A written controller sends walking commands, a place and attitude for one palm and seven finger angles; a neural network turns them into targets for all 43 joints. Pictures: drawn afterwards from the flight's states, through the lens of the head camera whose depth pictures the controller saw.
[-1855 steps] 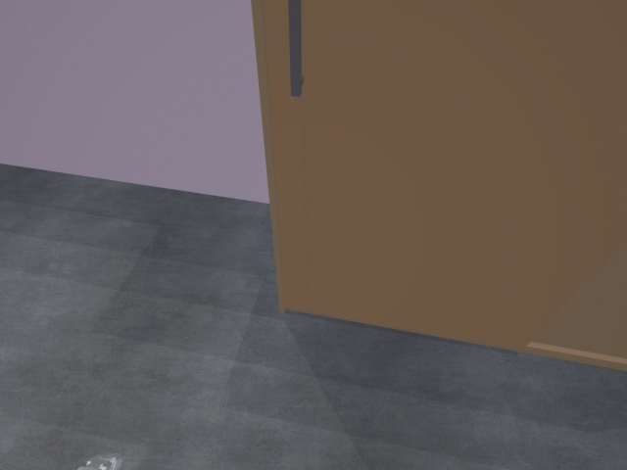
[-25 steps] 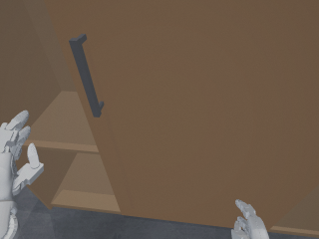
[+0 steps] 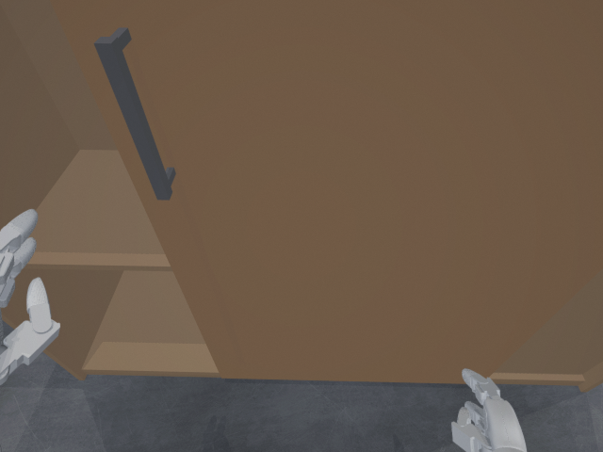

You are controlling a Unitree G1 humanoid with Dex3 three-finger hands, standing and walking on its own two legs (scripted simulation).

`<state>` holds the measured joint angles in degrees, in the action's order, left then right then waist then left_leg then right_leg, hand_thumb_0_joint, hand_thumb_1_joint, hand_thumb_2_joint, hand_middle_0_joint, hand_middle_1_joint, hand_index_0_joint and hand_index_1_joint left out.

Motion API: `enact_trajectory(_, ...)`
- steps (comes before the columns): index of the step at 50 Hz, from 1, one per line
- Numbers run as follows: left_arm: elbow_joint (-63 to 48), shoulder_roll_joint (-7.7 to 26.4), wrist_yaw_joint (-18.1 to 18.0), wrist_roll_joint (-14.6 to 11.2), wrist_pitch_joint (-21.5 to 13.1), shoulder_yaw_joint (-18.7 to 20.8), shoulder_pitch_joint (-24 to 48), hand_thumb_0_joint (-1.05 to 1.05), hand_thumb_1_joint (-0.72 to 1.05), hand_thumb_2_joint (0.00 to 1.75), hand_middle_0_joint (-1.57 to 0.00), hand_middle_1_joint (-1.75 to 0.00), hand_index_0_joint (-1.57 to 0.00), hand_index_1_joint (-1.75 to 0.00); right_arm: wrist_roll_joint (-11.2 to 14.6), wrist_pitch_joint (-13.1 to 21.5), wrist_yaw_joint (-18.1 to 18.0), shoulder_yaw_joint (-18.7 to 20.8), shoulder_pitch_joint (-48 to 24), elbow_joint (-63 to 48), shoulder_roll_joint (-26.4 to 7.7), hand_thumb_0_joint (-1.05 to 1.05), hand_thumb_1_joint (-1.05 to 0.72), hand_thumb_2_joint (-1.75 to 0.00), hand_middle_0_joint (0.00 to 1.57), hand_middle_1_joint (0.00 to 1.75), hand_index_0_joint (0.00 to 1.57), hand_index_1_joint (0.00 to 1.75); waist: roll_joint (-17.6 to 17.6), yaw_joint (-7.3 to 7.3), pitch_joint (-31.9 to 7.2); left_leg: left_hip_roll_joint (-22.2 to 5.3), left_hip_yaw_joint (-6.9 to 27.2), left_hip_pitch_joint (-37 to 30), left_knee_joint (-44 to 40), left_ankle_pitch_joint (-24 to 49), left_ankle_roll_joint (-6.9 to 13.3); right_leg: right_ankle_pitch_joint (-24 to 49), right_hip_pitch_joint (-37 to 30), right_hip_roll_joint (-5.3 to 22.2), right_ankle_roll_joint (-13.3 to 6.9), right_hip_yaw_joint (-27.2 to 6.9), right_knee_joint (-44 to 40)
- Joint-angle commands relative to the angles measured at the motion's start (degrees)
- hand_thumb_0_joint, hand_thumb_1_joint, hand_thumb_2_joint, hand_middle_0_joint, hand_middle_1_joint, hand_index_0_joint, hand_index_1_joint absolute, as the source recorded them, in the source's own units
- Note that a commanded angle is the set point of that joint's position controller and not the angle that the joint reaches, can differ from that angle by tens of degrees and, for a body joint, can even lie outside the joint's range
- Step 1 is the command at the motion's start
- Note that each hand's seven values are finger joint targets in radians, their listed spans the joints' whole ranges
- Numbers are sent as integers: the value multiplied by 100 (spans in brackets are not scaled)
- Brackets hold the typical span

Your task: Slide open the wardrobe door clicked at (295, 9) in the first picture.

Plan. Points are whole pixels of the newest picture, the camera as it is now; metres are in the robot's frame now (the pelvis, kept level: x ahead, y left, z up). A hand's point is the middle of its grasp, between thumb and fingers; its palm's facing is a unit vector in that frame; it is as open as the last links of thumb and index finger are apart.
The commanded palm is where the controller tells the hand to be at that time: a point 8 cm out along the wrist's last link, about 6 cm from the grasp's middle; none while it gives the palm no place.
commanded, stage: step back with the hand held close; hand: left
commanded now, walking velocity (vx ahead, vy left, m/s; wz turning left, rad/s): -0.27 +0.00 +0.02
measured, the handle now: (145, 123) +0.43 +0.23 +0.23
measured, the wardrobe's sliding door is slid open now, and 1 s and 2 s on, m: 0.47 0.47 0.47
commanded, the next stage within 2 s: stop stepping back and stand still in 0.66 s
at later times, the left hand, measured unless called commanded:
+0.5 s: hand out of the picture +0.10 +0.28 +0.16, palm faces +0.51 -0.76 -0.40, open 7.4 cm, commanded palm +0.04 +0.32 +0.17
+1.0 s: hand out of the picture +0.08 +0.27 +0.14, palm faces +0.34 -0.85 -0.41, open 7.4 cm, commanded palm -0.01 +0.31 +0.17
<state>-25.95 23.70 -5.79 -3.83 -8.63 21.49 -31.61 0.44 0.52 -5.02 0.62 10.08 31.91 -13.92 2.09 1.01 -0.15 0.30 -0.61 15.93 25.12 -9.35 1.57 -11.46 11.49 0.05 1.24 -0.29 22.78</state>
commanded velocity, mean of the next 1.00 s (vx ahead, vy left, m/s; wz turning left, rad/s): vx -0.19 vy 0.00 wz -0.04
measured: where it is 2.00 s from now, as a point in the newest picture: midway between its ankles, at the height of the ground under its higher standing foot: outside the picture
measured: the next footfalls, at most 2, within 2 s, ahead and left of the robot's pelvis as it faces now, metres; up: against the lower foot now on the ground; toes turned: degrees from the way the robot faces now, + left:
right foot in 0.80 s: -0.14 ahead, -0.11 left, +0.00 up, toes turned +4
left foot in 1.18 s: -0.09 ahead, +0.12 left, +0.00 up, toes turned -2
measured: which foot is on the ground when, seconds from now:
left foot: down 0.00-1.00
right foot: down 0.00-0.54, up 0.56-0.78, down 0.80-1.00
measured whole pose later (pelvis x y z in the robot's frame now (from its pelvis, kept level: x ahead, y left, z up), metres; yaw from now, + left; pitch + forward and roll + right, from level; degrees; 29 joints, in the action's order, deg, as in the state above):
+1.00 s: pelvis -0.15 +0.02 -0.01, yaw -1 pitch +1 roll -2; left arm -24.7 25.1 -6.5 -3.6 -9.7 22.6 -27.5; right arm -0.2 6.9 -4.7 -0.5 12.2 35.2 -10.2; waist -1.8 -3.0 -1.7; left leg 0.9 -1.1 25.8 25.0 -2.7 0.9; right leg -27.6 6.4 -1.4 -1.2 -2.9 28.3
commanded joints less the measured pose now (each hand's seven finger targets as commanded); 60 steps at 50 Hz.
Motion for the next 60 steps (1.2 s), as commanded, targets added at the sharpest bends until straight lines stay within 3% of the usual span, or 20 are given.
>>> enact_trajectory(1,-1053,1118,-222,-5,-444,1000,207,0,90,90,-20,-30,-20,-30,-9,297,-82,218,-499,-931,-626,0,-90,-90,20,30,20,30,2,27,-817,-325,302,-481,-290,901,96,931,87,178,-18,-35,-271)
enact_trajectory(9,-1129,929,-265,267,-704,911,542,0,90,90,-20,-30,-20,-30,-8,574,-89,237,-452,-995,-810,0,-90,-90,20,30,20,30,662,30,-294,-724,1058,1811,-1272,-2707,436,-397,-876,-181,19,-85,504)
enact_trajectory(14,-1267,991,-239,380,-846,1116,519,0,90,90,-20,-30,-20,-30,-55,792,-65,282,-426,-963,-795,0,-90,-90,20,30,20,30,892,71,-404,-937,1367,2592,-1299,-3270,621,28,-1312,-347,-21,-240,1322)
enact_trajectory(17,-1388,995,-219,321,-889,1089,584,0,90,90,-20,-30,-20,-30,-66,882,-38,290,-301,-886,-704,0,-90,-90,20,30,20,30,105,28,-555,-540,881,1767,-453,-2568,380,-301,-453,-41,-177,-689,527)
enact_trajectory(20,-1337,1083,-306,210,-856,968,763,0,90,90,-20,-30,-20,-30,-100,858,24,304,-63,-562,-614,0,-90,-90,20,30,20,30,-953,-85,-513,88,160,-273,1737,-1195,-83,-1375,2021,1104,-770,-1727,-1011)
enact_trajectory(22,-1303,1003,-377,215,-794,741,1063,0,90,90,-20,-30,-20,-30,-96,820,30,227,-87,-484,-499,0,-90,-90,20,30,20,30,-1061,-176,-477,67,147,-606,1950,-857,-107,-880,2287,1291,-779,-1454,-843)
enact_trajectory(25,-1310,1174,-413,211,-789,904,1220,0,90,90,-20,-30,-20,-30,-73,833,-81,219,-339,-574,-674,0,-90,-90,20,30,20,30,53,-123,3,-317,732,69,16,-1104,69,-914,1873,350,-284,-674,-28)
enact_trajectory(28,-1354,1085,-326,407,-987,1227,1028,0,90,90,-20,-30,-20,-30,-99,964,-117,315,-460,-719,-825,0,-90,-90,20,30,20,30,1842,23,-559,-1891,2597,3115,-2327,-4376,872,-629,-1310,-745,62,-112,3226)
enact_trajectory(31,-1342,977,-277,325,-973,1161,726,0,90,90,-20,-30,-20,-30,-151,1057,43,386,-393,-616,-612,0,-90,-90,20,30,20,30,795,80,-599,-1694,1993,1897,-1581,-2390,937,-1379,-235,-588,-72,-256,3261)
enact_trajectory(36,-1546,760,-245,78,-941,659,567,0,90,90,-20,-30,-20,-30,-165,1134,175,260,-235,-303,-477,0,-90,-90,20,30,20,30,1112,42,-901,-1208,1155,-168,-1197,-999,68,-1394,205,-303,-336,52,-133)
enact_trajectory(39,-1379,1345,-279,119,-1010,863,1173,0,90,90,-20,-30,-20,-30,-205,946,83,204,-277,-193,-358,0,-90,-90,20,30,20,30,-815,-57,-925,-357,21,-1197,1305,-193,-350,459,1616,1381,-842,-1433,-1193)
enact_trajectory(40,-1129,1515,-325,154,-984,1051,1301,0,90,90,-20,-30,-20,-30,-338,1027,49,146,-349,-170,-417,0,-90,-90,20,30,20,30,-576,-50,-971,-288,-152,-999,1388,-282,-340,1390,1488,1527,-834,-1189,-830)
enact_trajectory(42,-776,1074,-275,160,-751,683,1296,0,90,90,-20,-30,-20,-30,-93,1044,-43,305,-178,-250,-552,0,-90,-90,20,30,20,30,-1106,-188,-1211,-130,-133,-1410,1103,765,-176,1819,1103,787,-416,-390,-109)
enact_trajectory(44,-929,1130,-219,83,-580,829,904,0,90,90,-20,-30,-20,-30,-10,962,-69,278,-377,-432,-617,0,-90,-90,20,30,20,30,-197,-160,-976,-371,256,-1537,417,969,-25,383,1129,194,-132,-48,57)
enact_trajectory(48,-1547,1280,-249,-17,-525,1166,155,0,90,90,-20,-30,-20,-30,-98,926,-33,147,-523,-671,-586,0,-90,-90,20,30,20,30,1604,53,-440,-689,1376,583,-2442,-3316,-814,-2133,-333,-785,-354,526,490)
enact_trajectory(51,-1813,1490,-199,-34,-638,1377,-472,0,90,90,-20,-30,-20,-30,-83,924,36,224,-123,-620,-458,0,-90,-90,20,30,20,30,67,28,-825,28,-116,-148,37,-1492,-513,-1864,81,22,-667,-49,-673)
enact_trajectory(52,-1688,1430,-200,-78,-644,1387,-579,0,90,90,-20,-30,-20,-30,-104,889,40,276,-123,-534,-463,0,-90,-90,20,30,20,30,-892,-29,-727,187,-138,-725,1724,-764,-342,-2328,1410,834,-964,-1047,-1237)
enact_trajectory(54,-1651,1166,-303,-47,-585,1215,14,0,90,90,-20,-30,-20,-30,-110,898,62,289,-72,-416,-523,0,-90,-90,20,30,20,30,-1238,-122,-333,-124,294,170,2744,-617,-264,-2279,1533,1621,-1408,-1692,-1213)
enact_trajectory(57,-615,730,-389,147,-533,628,1125,0,90,90,-20,-30,-20,-30,-89,1101,-47,267,123,-80,-666,0,-90,-90,20,30,20,30,114,-340,111,-301,384,-279,412,-509,-53,-1002,1123,733,-580,-532,127)
enact_trajectory(60,-657,1074,-410,167,-635,784,1312,0,90,90,-20,-30,-20,-30,-12,1325,-151,261,-62,-183,-749,0,-90,-90,20,30,20,30,953,-122,-392,-1145,2062,-847,-672,381,322,-416,954,-204,-60,54,1314)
